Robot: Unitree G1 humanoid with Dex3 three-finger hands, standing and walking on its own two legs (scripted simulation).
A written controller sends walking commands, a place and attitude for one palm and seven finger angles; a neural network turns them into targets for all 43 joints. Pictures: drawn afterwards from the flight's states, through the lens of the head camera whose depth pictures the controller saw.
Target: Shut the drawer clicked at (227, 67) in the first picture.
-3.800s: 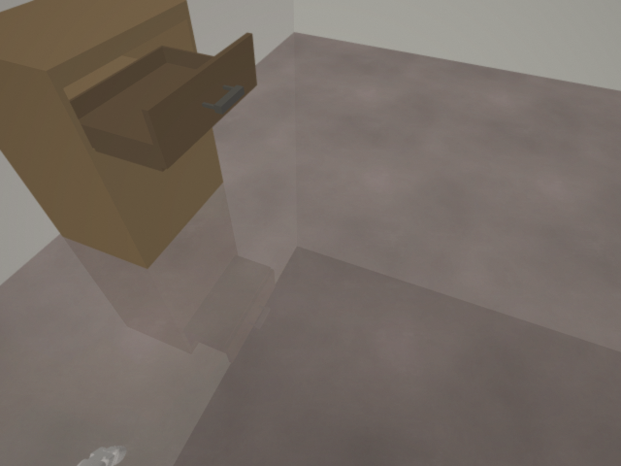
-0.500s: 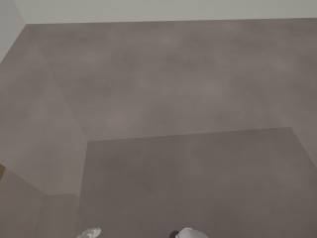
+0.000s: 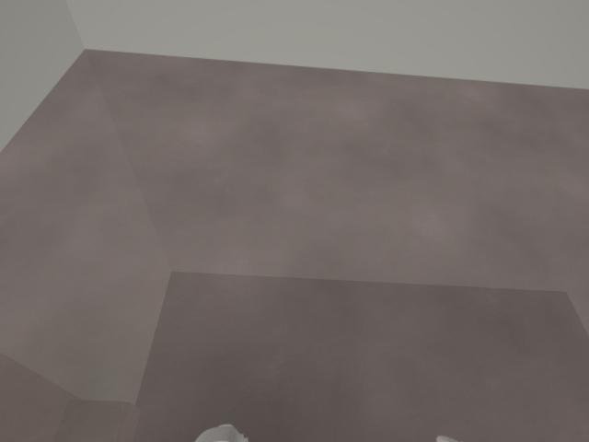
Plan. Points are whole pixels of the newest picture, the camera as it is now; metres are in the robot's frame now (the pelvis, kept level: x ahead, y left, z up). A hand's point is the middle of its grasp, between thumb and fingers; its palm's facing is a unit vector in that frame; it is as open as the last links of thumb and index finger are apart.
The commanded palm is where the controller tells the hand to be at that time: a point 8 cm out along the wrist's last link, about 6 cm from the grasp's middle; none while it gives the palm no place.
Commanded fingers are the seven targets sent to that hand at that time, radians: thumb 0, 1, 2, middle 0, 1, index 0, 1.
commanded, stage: walk to a spot facing it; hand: left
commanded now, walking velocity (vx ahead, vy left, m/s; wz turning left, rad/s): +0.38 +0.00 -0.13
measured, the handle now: out of the picture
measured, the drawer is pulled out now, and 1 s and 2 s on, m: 0.26 0.26 0.26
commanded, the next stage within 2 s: turn to face it in 0.62 s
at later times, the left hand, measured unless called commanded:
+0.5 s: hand (242, 317) +0.33 +0.12 -0.15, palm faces -0.06 -0.97 -0.24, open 7.3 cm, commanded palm none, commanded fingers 0.00 0.90 0.90 -0.20 -0.30 -0.20 -0.30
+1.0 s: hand (244, 311) +0.36 +0.12 -0.18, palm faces +0.18 -0.97 -0.14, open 7.4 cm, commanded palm none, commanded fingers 0.00 0.90 0.90 -0.20 -0.30 -0.20 -0.30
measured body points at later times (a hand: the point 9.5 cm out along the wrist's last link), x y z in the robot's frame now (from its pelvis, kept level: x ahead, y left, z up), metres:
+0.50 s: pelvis +0.23 -0.06 +0.00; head +0.26 -0.09 +0.45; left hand +0.34 +0.17 -0.13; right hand +0.14 -0.26 -0.17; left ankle +0.10 +0.09 -0.64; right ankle +0.28 -0.15 -0.72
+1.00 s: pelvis +0.41 -0.03 +0.00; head +0.45 -0.01 +0.44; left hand +0.35 +0.17 -0.17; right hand +0.54 -0.26 -0.14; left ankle +0.49 +0.04 -0.72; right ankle +0.30 -0.16 -0.65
